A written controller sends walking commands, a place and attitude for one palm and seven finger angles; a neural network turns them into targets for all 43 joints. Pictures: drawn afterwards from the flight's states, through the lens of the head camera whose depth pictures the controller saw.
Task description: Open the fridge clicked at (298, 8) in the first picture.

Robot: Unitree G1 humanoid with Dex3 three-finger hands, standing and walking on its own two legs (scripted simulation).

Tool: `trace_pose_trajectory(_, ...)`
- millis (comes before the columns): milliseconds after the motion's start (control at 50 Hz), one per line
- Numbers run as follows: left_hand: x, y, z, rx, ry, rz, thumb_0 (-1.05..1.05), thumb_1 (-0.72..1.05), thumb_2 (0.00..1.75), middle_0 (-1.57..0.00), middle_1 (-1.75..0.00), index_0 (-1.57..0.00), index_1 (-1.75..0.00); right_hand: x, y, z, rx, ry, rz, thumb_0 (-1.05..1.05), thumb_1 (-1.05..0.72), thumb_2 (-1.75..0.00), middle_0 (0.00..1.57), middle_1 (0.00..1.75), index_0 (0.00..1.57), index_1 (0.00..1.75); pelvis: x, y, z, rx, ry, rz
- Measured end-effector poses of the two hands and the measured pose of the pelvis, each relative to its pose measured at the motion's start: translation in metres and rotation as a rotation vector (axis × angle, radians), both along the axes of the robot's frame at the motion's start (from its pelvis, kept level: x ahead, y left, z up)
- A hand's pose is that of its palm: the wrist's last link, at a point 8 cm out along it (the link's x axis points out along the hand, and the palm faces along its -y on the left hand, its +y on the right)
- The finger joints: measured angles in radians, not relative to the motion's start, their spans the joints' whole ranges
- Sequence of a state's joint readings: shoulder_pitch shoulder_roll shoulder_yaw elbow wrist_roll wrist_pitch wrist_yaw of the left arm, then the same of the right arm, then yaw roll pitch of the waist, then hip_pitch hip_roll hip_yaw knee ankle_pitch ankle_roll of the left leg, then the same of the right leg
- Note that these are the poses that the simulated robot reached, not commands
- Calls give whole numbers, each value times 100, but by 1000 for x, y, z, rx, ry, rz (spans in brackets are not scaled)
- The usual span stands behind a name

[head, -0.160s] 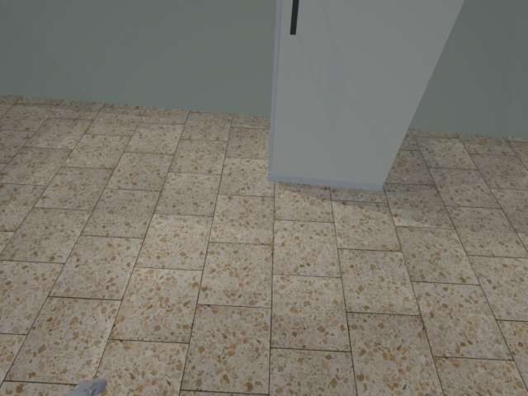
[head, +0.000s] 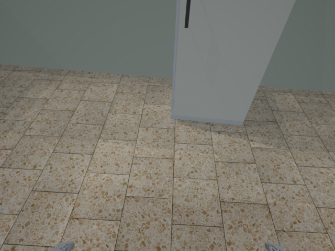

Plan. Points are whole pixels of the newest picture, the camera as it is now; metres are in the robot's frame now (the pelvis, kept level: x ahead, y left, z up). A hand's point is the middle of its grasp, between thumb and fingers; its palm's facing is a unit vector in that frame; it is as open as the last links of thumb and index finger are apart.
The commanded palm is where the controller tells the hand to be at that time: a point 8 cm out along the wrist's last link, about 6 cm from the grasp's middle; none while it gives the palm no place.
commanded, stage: stand and wait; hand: left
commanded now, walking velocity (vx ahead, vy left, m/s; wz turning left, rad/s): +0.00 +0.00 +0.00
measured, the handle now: out of the picture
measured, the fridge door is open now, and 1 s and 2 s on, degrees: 0 0 0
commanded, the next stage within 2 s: look at it before walking up in 0.70 s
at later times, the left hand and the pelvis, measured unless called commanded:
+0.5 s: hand out of the picture +0.04 +0.23 -0.15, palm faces -0.03 -0.94 -0.33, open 7.4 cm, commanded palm none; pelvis -0.02 -0.02 +0.01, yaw +0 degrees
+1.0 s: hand out of the picture +0.06 +0.22 -0.15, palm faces -0.04 -0.95 -0.32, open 7.4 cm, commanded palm none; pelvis -0.02 -0.02 +0.01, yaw +0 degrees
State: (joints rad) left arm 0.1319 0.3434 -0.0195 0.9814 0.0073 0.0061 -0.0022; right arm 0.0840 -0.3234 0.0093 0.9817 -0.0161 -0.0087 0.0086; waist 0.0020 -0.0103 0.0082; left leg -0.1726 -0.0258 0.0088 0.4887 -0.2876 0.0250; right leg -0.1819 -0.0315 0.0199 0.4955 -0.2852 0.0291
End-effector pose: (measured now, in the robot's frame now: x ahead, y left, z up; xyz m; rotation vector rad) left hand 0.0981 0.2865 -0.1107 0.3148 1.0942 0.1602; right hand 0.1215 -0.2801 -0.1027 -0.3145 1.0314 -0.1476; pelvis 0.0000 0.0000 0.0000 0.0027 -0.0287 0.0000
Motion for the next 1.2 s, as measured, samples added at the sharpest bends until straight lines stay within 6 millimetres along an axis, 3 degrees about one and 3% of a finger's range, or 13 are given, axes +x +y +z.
trace_pose_trajectory(140,-16,-9,-3,-13,27,13,1,90,90,-20,-30,-20,-30,-11,-6,0,-1,24,-8,1,-90,-90,21,30,20,30,-6,-6,2,2,-8,1)
trace_pose_trajectory(400,-53,-12,-4,1,107,36,1,90,90,-20,-30,-20,-30,-61,-29,-7,-17,139,-57,1,-91,-90,21,30,20,30,-18,-16,5,1,-16,2)
trace_pose_trajectory(640,-61,-16,-3,6,122,32,1,90,90,-20,-30,-20,-30,-88,-35,-12,-7,193,-76,1,-91,-90,21,30,20,30,-26,-21,6,1,-11,-1)
trace_pose_trajectory(860,-54,-21,-3,-1,116,24,1,90,90,-20,-30,-20,-30,-87,-34,-13,-1,198,-79,1,-91,-90,21,30,20,30,-24,-23,7,1,-3,-3)
trace_pose_trajectory(1200,-40,-20,-3,-2,105,25,1,90,90,-20,-30,-20,-30,-60,-34,-8,-10,159,-64,1,-91,-90,21,30,20,30,-15,-23,8,0,0,-3)
